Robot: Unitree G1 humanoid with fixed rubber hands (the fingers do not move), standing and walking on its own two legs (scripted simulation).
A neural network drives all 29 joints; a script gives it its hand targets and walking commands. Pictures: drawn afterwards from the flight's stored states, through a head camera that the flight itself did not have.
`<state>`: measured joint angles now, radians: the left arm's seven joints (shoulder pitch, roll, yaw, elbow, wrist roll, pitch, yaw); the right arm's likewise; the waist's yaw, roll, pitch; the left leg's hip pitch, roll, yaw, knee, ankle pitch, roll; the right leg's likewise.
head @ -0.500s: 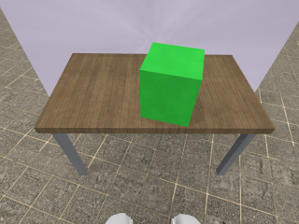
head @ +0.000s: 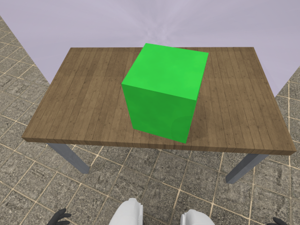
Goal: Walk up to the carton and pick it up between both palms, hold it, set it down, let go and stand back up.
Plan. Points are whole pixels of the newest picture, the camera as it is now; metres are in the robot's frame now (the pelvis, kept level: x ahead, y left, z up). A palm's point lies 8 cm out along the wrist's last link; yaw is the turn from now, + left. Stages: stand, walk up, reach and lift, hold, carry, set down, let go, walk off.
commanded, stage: walk up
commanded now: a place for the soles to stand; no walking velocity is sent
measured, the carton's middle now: (166, 95) +0.53 -0.01 -0.02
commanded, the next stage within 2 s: none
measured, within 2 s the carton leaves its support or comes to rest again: neither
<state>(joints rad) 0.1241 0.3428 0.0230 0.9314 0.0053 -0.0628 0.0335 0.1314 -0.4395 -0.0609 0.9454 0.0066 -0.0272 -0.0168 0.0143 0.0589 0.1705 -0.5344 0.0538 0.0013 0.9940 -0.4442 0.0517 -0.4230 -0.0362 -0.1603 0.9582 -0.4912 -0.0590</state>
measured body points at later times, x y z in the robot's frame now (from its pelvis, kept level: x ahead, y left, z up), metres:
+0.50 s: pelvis +0.00 +0.03 +0.03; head +0.02 +0.02 +0.48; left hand +0.08 +0.36 -0.09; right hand +0.12 -0.26 -0.10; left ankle +0.06 +0.14 -0.68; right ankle +0.02 -0.08 -0.68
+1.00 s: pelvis +0.02 +0.03 +0.06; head +0.04 +0.02 +0.51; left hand +0.11 +0.34 -0.07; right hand +0.15 -0.25 -0.07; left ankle +0.06 +0.14 -0.68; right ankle +0.02 -0.08 -0.68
